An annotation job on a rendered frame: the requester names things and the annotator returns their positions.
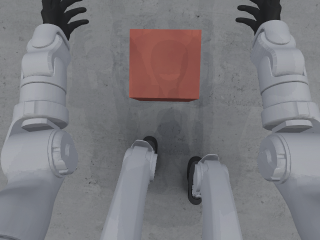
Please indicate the robot right hand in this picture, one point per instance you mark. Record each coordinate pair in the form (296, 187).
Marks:
(268, 10)

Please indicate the robot left hand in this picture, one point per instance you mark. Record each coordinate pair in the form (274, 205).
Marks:
(53, 12)

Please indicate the robot left forearm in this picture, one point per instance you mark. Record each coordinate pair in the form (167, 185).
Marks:
(43, 83)

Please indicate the robot right shin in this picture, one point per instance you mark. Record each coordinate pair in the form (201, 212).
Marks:
(210, 157)

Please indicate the carton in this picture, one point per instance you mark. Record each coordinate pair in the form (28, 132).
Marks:
(164, 64)

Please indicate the robot right forearm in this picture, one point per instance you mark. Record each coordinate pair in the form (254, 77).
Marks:
(283, 81)

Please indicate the right robot upper arm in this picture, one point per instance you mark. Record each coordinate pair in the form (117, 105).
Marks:
(292, 162)

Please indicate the left robot upper arm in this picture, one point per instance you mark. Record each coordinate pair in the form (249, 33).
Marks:
(35, 164)

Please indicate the right robot foot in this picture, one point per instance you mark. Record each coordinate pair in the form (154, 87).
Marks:
(190, 177)

